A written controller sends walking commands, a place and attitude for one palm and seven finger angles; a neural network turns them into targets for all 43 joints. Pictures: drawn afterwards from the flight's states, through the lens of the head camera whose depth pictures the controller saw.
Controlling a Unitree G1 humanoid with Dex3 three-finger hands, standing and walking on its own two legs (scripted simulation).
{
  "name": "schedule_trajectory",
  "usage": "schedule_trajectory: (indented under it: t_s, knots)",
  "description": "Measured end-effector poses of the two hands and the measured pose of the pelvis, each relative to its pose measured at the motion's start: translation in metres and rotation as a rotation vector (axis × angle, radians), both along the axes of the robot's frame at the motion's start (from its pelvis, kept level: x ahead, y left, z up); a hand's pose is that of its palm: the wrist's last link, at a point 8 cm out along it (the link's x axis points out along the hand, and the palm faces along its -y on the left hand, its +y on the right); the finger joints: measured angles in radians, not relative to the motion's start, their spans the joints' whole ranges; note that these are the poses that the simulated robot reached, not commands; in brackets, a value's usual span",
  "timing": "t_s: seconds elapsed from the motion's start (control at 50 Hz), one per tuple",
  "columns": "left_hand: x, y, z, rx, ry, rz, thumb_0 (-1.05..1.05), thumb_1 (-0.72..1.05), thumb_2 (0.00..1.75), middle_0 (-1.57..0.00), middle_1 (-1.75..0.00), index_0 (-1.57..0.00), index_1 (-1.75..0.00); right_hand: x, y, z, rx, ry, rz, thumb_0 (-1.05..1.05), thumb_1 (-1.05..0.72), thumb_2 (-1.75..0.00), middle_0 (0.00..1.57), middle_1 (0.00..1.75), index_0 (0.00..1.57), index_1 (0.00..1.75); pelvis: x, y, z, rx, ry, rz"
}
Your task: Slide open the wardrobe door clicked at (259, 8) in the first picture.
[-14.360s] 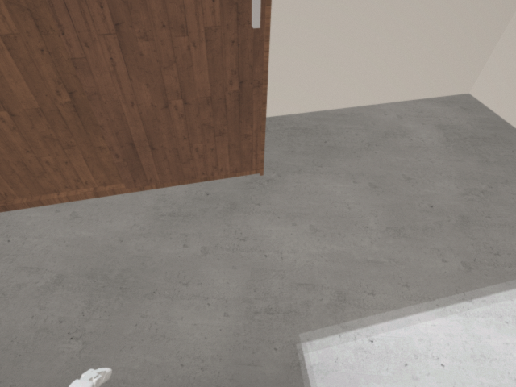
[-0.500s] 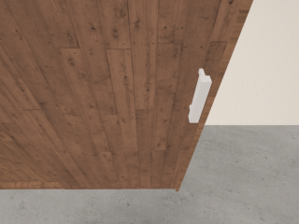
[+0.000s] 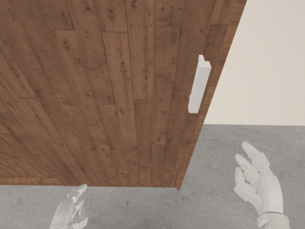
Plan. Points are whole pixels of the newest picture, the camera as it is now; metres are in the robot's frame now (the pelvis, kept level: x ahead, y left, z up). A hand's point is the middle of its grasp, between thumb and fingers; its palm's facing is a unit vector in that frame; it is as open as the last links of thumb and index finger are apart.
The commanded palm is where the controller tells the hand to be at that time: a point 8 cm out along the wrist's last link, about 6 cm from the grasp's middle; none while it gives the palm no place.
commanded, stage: raise the hand with hooked fingers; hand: right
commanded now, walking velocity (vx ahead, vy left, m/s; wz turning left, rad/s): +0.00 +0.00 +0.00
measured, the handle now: (196, 84) +0.47 -0.07 +0.15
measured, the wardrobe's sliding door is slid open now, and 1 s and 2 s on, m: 0.00 0.00 0.00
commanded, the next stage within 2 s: move the hooked fingers beside the handle in 1.84 s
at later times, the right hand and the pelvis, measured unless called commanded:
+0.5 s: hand (254, 204) +0.20 -0.20 +0.04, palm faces -0.15 +0.99 -0.08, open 10.7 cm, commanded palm +0.17 -0.27 +0.06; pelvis -0.03 -0.01 -0.03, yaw -1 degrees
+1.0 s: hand out of the picture +0.23 -0.27 +0.14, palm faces +0.04 +1.00 -0.09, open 13.5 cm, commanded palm +0.20 -0.32 +0.13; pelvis -0.01 -0.01 +0.00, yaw -2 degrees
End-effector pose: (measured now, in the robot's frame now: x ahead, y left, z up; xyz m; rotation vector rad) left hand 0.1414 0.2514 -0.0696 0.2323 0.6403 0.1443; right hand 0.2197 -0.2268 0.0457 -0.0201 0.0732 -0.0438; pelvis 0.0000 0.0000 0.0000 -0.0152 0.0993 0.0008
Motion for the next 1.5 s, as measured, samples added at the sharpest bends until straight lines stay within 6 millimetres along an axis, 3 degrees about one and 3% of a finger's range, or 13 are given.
schedule_trajectory:
  t_s: [0.12, 0.2, 0.26, 0.36, 0.42, 0.52, 0.6, 0.68, 0.8, 1.06, 1.18, 1.34, 1.5]
  knots:
    - [0.043, -0.001, 0.015, 0.049, -0.203, -0.099, 0.01, 0.91, 0.9, -0.2, -0.3, -0.2, -0.3, -0.043, 0.005, -0.036, 0.031, -0.052, 0.207, 0.0, -0.66, -0.79, 0.22, 0.45, 0.22, 0.46, -0.015, 0.0, -0.037, 0.001, 0.044, 0.007]
    - [0.056, -0.014, 0.01, 0.063, -0.23, -0.145, 0.01, 0.91, 0.9, -0.2, -0.3, -0.2, -0.3, -0.084, -0.017, -0.064, 0.047, 0.103, 0.087, 0.01, -0.56, -0.75, 0.23, 0.51, 0.23, 0.52, -0.023, -0.001, -0.049, 0.025, 0.045, -0.021]
    - [0.055, -0.03, -0.003, 0.052, -0.202, -0.183, 0.01, 0.91, 0.9, -0.2, -0.3, -0.2, -0.3, -0.095, -0.034, -0.051, 0.003, 0.049, -0.03, 0.01, -0.49, -0.72, 0.23, 0.56, 0.23, 0.56, -0.028, -0.002, -0.053, 0.049, 0.036, -0.044]
    - [0.034, -0.056, -0.031, 0.004, -0.105, -0.226, 0.01, 0.91, 0.9, -0.2, -0.3, -0.21, -0.3, -0.073, -0.032, -0.003, -0.064, -0.189, 0.019, 0.01, -0.37, -0.67, 0.24, 0.63, 0.23, 0.64, -0.037, -0.003, -0.053, 0.073, 0.023, -0.065]
    - [0.012, -0.064, -0.039, -0.037, -0.044, -0.19, 0.01, 0.91, 0.9, -0.2, -0.3, -0.21, -0.3, -0.048, -0.025, 0.006, -0.084, -0.156, 0.138, 0.01, -0.3, -0.64, 0.24, 0.68, 0.24, 0.68, -0.039, -0.004, -0.047, 0.072, 0.018, -0.06]
    - [-0.021, -0.055, -0.032, -0.064, 0.008, -0.071, 0.01, 0.9, 0.9, -0.21, -0.3, -0.21, -0.3, -0.028, -0.036, 0.001, -0.044, 0.068, 0.172, 0.01, -0.19, -0.59, 0.25, 0.75, 0.25, 0.76, -0.032, -0.008, -0.03, 0.052, 0.008, -0.024]
    - [-0.032, -0.037, -0.02, -0.024, 0.004, -0.019, 0.01, 0.9, 0.9, -0.21, -0.3, -0.21, -0.3, -0.032, -0.057, 0.021, -0.032, 0.023, 0.057, 0.01, -0.09, -0.55, 0.26, 0.81, 0.26, 0.82, -0.023, -0.012, -0.02, 0.05, -0.009, -0.014]
    - [-0.029, -0.021, -0.012, 0.035, 0.007, -0.029, 0.01, 0.9, 0.9, -0.2, -0.3, -0.21, -0.3, -0.035, -0.067, 0.041, -0.059, -0.1, 0.006, 0.01, 0.0, -0.51, 0.27, 0.87, 0.26, 0.88, -0.019, -0.014, -0.017, 0.054, -0.021, -0.024]
    - [-0.005, -0.012, 0.003, 0.076, -0.039, -0.03, 0.01, 0.91, 0.9, -0.2, -0.3, -0.21, -0.3, -0.026, -0.066, 0.038, -0.055, -0.052, 0.077, 0.0, 0.14, -0.45, 0.27, 0.96, 0.27, 0.97, -0.016, -0.016, -0.012, 0.056, -0.044, -0.032]
    - [0.044, -0.049, 0.028, -0.004, -0.145, -0.112, 0.01, 0.91, 0.9, -0.2, -0.3, -0.21, -0.3, -0.014, -0.1, 0.099, -0.065, -0.127, 0.011, -0.01, 0.42, -0.33, 0.3, 1.14, 0.3, 1.15, -0.008, -0.014, 0.007, 0.047, -0.113, -0.041]
    - [0.042, -0.053, 0.026, -0.016, -0.114, -0.126, 0.01, 0.9, 0.9, -0.2, -0.3, -0.21, -0.3, -0.007, -0.104, 0.101, -0.054, -0.05, 0.037, -0.01, 0.48, -0.31, 0.3, 1.18, 0.3, 1.18, -0.011, -0.011, 0.012, 0.042, -0.127, -0.043]
    - [0.028, -0.039, 0.028, 0.0, -0.078, -0.1, 0.01, 0.9, 0.9, -0.2, -0.3, -0.21, -0.3, 0.003, -0.114, 0.14, -0.071, -0.162, 0.023, -0.01, 0.5, -0.3, 0.3, 1.19, 0.3, 1.2, -0.013, -0.005, 0.016, 0.039, -0.147, -0.038]
    - [0.016, -0.021, 0.026, 0.001, -0.064, -0.045, 0.01, 0.9, 0.9, -0.2, -0.3, -0.21, -0.3, 0.012, -0.11, 0.127, -0.047, -0.032, 0.054, -0.01, 0.5, -0.3, 0.3, 1.19, 0.3, 1.2, -0.018, -0.007, 0.017, 0.038, -0.147, -0.025]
